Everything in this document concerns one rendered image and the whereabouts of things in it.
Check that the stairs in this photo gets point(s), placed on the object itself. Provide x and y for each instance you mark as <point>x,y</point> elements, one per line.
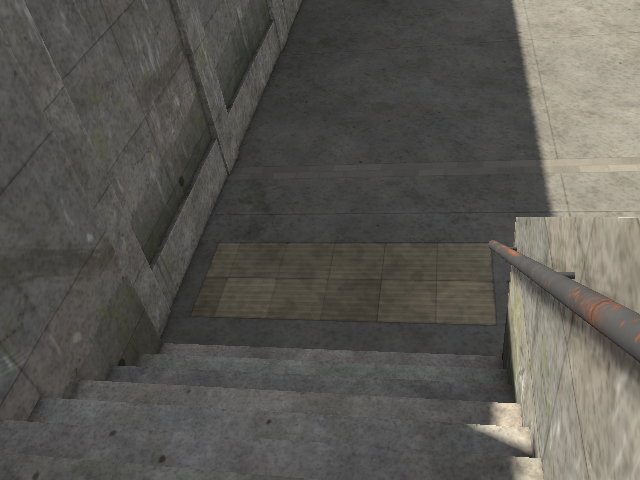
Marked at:
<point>216,412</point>

